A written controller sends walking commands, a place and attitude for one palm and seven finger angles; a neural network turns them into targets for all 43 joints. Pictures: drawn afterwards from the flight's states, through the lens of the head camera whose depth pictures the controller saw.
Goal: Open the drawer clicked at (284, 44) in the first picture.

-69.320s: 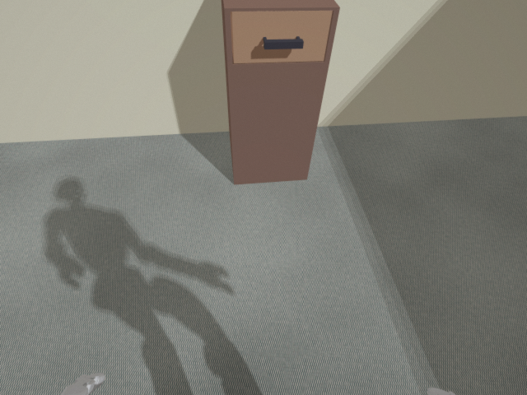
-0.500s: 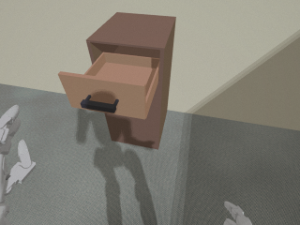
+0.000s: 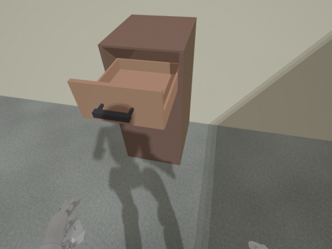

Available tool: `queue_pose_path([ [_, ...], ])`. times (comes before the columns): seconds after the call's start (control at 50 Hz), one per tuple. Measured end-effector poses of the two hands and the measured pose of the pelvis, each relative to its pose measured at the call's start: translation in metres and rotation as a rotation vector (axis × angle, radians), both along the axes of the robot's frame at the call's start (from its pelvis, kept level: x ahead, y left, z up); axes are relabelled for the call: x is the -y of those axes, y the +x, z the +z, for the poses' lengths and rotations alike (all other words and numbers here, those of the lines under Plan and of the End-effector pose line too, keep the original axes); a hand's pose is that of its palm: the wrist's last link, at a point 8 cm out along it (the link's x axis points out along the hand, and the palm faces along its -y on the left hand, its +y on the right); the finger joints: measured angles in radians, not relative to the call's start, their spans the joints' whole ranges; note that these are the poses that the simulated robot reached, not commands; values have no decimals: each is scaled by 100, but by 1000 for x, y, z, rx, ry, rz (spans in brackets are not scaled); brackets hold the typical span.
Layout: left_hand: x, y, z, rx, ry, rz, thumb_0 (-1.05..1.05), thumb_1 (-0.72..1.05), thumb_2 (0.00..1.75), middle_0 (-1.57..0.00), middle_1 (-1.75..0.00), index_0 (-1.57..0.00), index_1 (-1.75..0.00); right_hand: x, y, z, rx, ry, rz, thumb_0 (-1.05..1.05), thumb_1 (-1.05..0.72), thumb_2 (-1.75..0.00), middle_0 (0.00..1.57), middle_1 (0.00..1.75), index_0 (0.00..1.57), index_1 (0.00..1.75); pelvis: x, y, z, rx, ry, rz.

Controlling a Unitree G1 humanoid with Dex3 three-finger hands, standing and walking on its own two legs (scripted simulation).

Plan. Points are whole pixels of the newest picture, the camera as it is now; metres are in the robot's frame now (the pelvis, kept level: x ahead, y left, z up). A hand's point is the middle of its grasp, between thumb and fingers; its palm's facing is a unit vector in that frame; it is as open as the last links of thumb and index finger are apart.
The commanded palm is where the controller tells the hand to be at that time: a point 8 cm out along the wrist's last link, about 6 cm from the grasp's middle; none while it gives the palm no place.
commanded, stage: let the arm hang, fingers relaxed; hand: left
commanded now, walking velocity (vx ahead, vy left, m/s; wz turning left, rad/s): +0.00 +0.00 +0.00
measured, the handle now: (114, 111) +0.57 +0.21 +0.00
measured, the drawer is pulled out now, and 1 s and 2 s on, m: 0.29 0.29 0.29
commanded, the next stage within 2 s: look to check the result in 0.94 s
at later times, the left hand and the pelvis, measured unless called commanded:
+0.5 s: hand out of the picture -0.03 +0.21 -0.15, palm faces -0.02 -0.97 -0.25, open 7.3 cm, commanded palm none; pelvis -0.01 +0.02 +0.02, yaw -2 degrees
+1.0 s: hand out of the picture -0.02 +0.18 -0.15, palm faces -0.02 -0.98 -0.18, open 7.4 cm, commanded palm none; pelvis -0.01 +0.01 +0.02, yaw -3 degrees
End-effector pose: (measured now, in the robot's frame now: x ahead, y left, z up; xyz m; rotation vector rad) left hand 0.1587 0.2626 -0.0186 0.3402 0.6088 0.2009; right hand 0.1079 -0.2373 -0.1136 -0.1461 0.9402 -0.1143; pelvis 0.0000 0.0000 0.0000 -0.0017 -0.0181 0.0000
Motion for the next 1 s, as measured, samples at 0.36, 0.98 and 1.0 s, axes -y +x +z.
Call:
queue_pose_path([
  [0.36, 7, -184, -99, -809, -163, 163, 0, 95, 90, -20, -30, -20, -30, -21, -141, -6, -487, -14, -116, 0, -91, -90, 20, 30, 20, 30, -10, -3, 21, 17, -11, -31],
  [0.98, 38, -178, -105, -809, -216, 130, 1, 91, 90, -20, -30, -20, -30, -55, -175, -14, -551, 72, -171, 0, -91, -90, 19, 30, 20, 30, -15, -10, 22, 19, 5, -50],
  [1.0, 38, -179, -105, -812, -214, 132, 1, 91, 90, -20, -30, -20, -30, -54, -175, -14, -552, 72, -171, 0, -91, -90, 19, 30, 20, 30, -15, -9, 22, 18, 5, -50],
])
